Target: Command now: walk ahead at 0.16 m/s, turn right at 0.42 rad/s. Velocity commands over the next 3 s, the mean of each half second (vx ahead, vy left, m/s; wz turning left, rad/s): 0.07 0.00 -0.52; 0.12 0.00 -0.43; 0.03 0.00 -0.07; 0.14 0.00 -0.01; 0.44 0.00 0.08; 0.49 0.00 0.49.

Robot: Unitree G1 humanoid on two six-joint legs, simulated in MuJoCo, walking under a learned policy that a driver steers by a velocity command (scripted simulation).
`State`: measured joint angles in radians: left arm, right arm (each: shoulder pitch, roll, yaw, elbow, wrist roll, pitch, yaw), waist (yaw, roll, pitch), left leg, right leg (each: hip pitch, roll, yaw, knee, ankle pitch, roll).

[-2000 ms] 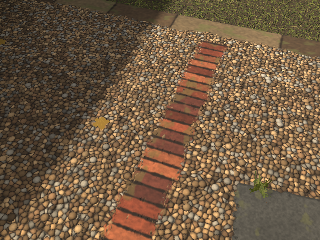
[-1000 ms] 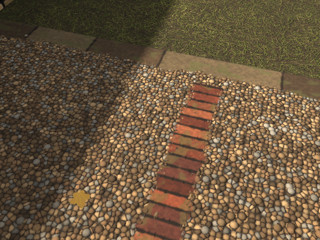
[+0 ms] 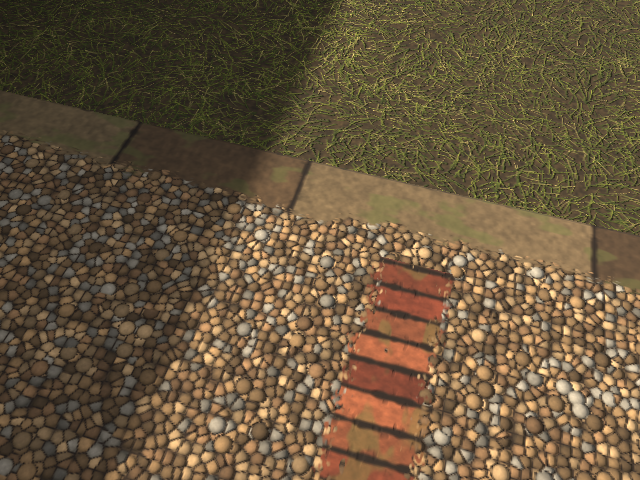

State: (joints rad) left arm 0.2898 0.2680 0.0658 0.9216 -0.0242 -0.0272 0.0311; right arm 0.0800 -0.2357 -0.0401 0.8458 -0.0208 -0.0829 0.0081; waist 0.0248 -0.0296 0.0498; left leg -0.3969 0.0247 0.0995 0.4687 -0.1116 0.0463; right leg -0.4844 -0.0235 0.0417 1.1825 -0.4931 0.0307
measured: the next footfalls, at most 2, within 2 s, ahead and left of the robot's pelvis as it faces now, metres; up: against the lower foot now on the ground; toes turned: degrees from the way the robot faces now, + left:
right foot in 0.36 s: +0.09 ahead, -0.15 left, +0.00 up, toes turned -16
left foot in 0.82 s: +0.20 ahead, +0.05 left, +0.00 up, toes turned -28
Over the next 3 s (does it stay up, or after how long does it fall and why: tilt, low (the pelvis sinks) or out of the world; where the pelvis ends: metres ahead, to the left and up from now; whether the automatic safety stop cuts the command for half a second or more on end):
stays up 0.64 -0.28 -0.01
